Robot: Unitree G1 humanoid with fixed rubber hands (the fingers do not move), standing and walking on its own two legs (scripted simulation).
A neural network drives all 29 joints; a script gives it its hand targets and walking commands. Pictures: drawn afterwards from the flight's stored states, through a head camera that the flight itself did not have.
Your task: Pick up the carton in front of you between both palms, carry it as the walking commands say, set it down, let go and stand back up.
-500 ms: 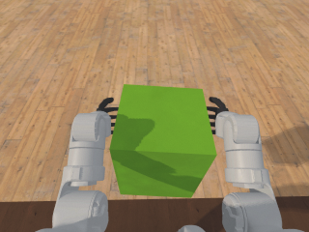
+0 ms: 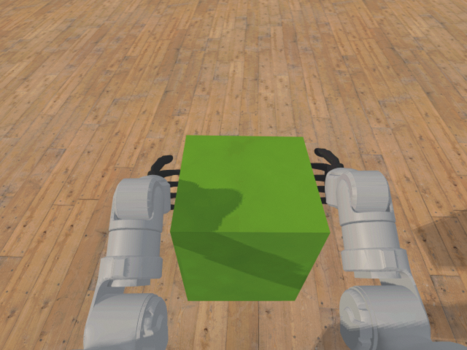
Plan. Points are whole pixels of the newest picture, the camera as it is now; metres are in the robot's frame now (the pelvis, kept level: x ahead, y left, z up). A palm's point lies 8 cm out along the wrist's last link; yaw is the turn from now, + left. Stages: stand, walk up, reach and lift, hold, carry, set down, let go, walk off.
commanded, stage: carry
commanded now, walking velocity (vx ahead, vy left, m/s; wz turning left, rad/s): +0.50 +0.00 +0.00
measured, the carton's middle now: (243, 222) +0.34 +0.01 +0.02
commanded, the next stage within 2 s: none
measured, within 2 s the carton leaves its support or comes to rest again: neither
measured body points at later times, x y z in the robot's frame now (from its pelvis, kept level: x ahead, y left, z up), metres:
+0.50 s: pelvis +0.30 +0.03 +0.00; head +0.32 +0.04 +0.45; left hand +0.68 +0.17 +0.09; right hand +0.66 -0.13 +0.10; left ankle +0.38 +0.10 -0.73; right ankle +0.14 -0.06 -0.64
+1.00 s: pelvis +0.60 -0.03 +0.01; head +0.58 -0.04 +0.46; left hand +0.88 +0.13 +0.09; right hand +0.88 -0.18 +0.08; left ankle +0.48 +0.08 -0.65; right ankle +0.65 -0.11 -0.73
